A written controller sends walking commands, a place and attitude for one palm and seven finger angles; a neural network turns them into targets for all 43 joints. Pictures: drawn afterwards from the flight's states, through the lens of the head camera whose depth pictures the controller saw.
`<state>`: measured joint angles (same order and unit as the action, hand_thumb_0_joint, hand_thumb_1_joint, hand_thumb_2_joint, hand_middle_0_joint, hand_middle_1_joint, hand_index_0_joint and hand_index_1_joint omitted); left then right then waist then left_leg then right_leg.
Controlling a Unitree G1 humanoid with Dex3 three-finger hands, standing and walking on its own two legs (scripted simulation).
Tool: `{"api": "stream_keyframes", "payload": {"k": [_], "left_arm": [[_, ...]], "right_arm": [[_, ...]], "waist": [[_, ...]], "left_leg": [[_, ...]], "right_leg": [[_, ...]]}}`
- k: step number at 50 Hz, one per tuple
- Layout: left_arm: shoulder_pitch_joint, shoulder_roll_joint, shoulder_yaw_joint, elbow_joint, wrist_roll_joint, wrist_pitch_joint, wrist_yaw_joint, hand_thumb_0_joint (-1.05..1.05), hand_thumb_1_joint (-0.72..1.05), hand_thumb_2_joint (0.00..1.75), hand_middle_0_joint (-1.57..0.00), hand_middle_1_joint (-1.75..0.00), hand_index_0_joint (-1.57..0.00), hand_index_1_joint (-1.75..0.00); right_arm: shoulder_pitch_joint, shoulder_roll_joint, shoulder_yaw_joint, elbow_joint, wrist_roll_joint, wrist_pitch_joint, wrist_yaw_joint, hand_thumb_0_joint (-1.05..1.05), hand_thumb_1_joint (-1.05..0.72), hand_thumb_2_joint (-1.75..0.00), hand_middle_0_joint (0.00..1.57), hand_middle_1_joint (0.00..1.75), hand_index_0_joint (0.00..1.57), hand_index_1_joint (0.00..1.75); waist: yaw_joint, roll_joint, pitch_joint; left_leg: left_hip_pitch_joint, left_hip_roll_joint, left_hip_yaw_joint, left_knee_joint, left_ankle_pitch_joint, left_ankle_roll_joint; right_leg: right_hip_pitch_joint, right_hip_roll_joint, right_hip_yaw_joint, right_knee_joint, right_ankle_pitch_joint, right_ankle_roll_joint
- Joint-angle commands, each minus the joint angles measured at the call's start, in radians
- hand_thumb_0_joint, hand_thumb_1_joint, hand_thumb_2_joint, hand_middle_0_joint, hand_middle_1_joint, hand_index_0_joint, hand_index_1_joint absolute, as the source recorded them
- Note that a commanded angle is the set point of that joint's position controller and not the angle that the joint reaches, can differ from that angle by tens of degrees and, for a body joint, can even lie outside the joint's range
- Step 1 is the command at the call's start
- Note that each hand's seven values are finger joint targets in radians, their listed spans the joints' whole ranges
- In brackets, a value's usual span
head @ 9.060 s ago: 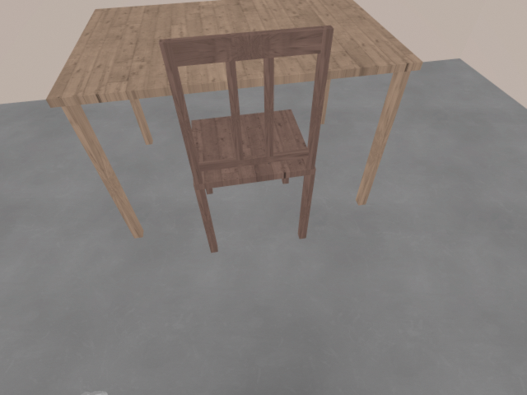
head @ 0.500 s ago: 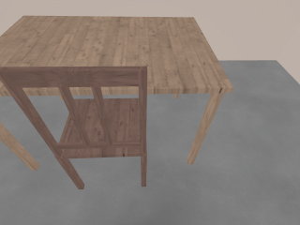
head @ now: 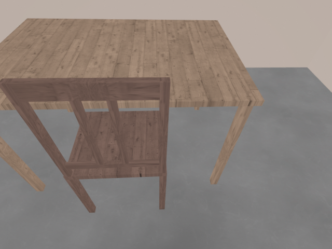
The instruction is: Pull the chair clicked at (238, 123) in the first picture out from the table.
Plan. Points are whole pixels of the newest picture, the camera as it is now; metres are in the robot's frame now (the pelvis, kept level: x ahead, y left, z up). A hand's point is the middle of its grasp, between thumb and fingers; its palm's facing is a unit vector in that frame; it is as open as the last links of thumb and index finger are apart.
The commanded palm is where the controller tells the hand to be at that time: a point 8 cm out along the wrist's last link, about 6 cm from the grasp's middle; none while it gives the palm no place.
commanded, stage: look again from close up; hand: left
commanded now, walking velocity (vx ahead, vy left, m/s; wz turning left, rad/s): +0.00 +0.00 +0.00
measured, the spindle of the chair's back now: (89, 136) +0.47 +0.29 -0.07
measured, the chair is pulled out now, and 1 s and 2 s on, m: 0.00 0.00 0.00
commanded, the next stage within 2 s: none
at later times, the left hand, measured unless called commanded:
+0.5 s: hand out of the picture +0.01 +0.16 -0.18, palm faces +0.02 -0.99 -0.16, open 7.4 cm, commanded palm none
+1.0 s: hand out of the picture +0.01 +0.16 -0.18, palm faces +0.03 -0.99 -0.15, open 7.4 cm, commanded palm none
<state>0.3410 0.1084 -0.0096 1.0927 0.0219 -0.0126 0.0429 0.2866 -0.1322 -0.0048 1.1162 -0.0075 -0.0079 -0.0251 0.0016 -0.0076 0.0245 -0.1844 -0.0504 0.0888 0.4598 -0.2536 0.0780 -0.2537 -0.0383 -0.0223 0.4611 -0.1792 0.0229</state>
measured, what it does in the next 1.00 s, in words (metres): stands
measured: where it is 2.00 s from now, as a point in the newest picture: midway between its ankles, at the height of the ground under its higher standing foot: outside the picture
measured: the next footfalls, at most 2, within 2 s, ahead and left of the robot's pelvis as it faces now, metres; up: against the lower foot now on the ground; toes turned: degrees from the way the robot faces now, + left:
none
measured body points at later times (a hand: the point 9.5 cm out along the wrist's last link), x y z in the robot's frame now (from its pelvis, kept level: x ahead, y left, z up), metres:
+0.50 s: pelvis +0.02 +0.01 +0.00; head +0.02 +0.01 +0.45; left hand +0.01 +0.21 -0.16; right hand +0.00 -0.20 -0.16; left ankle +0.00 +0.07 -0.74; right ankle +0.04 -0.14 -0.74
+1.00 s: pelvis +0.03 +0.01 +0.00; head +0.04 +0.01 +0.45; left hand +0.01 +0.21 -0.16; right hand +0.01 -0.20 -0.16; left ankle +0.00 +0.07 -0.74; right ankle +0.04 -0.14 -0.74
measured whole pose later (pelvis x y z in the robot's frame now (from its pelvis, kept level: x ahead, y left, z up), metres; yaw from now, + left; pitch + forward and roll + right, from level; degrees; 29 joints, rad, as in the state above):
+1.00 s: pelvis +0.03 +0.01 +0.00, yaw -1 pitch -2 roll +0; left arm 0.34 0.10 -0.01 1.14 0.02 -0.01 0.05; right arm 0.32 -0.11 0.01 1.16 0.00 -0.02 -0.04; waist 0.00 0.00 0.02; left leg -0.10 -0.06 0.10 0.39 -0.27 0.09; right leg -0.19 -0.04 -0.01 0.43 -0.21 0.04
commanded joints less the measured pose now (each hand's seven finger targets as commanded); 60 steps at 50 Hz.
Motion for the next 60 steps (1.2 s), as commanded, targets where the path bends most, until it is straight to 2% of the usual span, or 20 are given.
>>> {"api": "stream_keyframes", "payload": {"k": [1,8,14,24,38,43,50,51,58,60], "left_arm": [[0.074,0.090,0.020,-0.023,-0.005,-0.012,0.007,0.00,0.90,0.90,-0.20,-0.30,-0.20,-0.30],[0.060,0.094,0.019,-0.019,-0.005,-0.006,0.005,0.00,0.90,0.90,-0.20,-0.30,-0.20,-0.30],[0.059,0.090,0.019,-0.011,-0.007,-0.007,0.006,0.00,0.90,0.90,-0.20,-0.30,-0.20,-0.30],[0.060,0.084,0.020,0.002,-0.009,-0.006,0.008,0.00,0.90,0.90,-0.20,-0.30,-0.20,-0.30],[0.073,0.073,0.018,0.020,-0.008,-0.006,0.008,0.00,0.90,0.90,-0.20,-0.30,-0.20,-0.30],[0.077,0.072,0.016,0.025,-0.009,-0.005,0.007,0.00,0.90,0.90,-0.20,-0.30,-0.20,-0.30],[0.087,0.068,0.017,0.032,-0.010,-0.008,0.009,0.00,0.90,0.90,-0.20,-0.30,-0.20,-0.30],[0.088,0.067,0.016,0.034,-0.010,-0.008,0.009,0.00,0.90,0.90,-0.20,-0.30,-0.20,-0.30],[0.083,0.069,0.015,0.036,-0.009,-0.003,0.008,0.00,0.90,0.90,-0.20,-0.30,-0.20,-0.30],[0.087,0.066,0.017,0.036,-0.009,-0.004,0.009,0.00,0.90,0.90,-0.20,-0.30,-0.20,-0.30]], "right_arm": [[0.065,-0.094,-0.015,-0.019,-0.003,-0.015,-0.004,0.00,-0.90,-0.90,0.20,0.30,0.20,0.30],[0.065,-0.100,-0.012,-0.013,-0.002,-0.015,-0.006,0.00,-0.90,-0.90,0.20,0.30,0.20,0.30],[0.073,-0.096,-0.010,-0.003,-0.002,-0.016,-0.007,0.00,-0.90,-0.90,0.20,0.30,0.20,0.30],[0.084,-0.088,-0.005,0.018,-0.001,-0.020,-0.011,0.00,-0.90,-0.90,0.20,0.30,0.20,0.30],[0.100,-0.079,-0.003,0.027,0.000,-0.022,-0.015,0.00,-0.90,-0.90,0.20,0.30,0.20,0.30],[0.102,-0.076,-0.001,0.029,0.001,-0.020,-0.015,0.00,-0.90,-0.90,0.20,0.30,0.20,0.30],[0.114,-0.070,0.001,0.036,0.001,-0.026,-0.020,0.00,-0.90,-0.90,0.20,0.30,0.20,0.30],[0.117,-0.070,0.000,0.038,0.001,-0.026,-0.020,0.00,-0.90,-0.90,0.20,0.30,0.20,0.30],[0.123,-0.071,0.003,0.038,0.002,-0.023,-0.020,0.00,-0.90,-0.90,0.20,0.30,0.20,0.30],[0.126,-0.067,0.003,0.038,0.001,-0.024,-0.020,0.00,-0.90,-0.90,0.20,0.30,0.20,0.30]], "waist": [[-0.004,0.011,0.056],[0.000,0.020,0.077],[-0.001,-0.010,0.071],[-0.003,0.005,0.059],[-0.003,0.003,0.073],[-0.002,0.010,0.092],[-0.003,0.009,0.057],[-0.003,-0.004,0.059],[-0.003,0.008,0.097],[-0.002,0.004,0.088]], "left_leg": [[-0.062,0.152,-0.156,-0.150,0.026,-0.024],[-0.064,0.162,-0.167,-0.183,0.019,-0.023],[-0.039,0.158,-0.160,-0.176,0.060,-0.023],[0.002,0.158,-0.151,-0.171,0.140,-0.026],[0.012,0.156,-0.150,-0.175,0.146,-0.025],[-0.001,0.156,-0.153,-0.187,0.106,-0.026],[0.034,0.158,-0.148,-0.165,0.213,-0.027],[0.035,0.157,-0.148,-0.163,0.215,-0.027],[0.012,0.160,-0.154,-0.184,0.164,-0.030],[0.015,0.159,-0.156,-0.184,0.162,-0.028]], "right_leg": [[0.022,-0.067,0.072,-0.062,0.038,-0.042],[0.033,-0.062,0.060,-0.061,0.040,-0.037],[0.040,-0.065,0.068,-0.067,0.057,-0.038],[0.049,-0.067,0.068,-0.064,0.084,-0.037],[0.048,-0.068,0.068,-0.077,0.081,-0.037],[0.040,-0.067,0.069,-0.085,0.059,-0.035],[0.061,-0.069,0.068,-0.074,0.114,-0.037],[0.060,-0.068,0.070,-0.075,0.116,-0.037],[0.046,-0.064,0.069,-0.083,0.073,-0.034],[0.051,-0.066,0.069,-0.083,0.076,-0.035]]}}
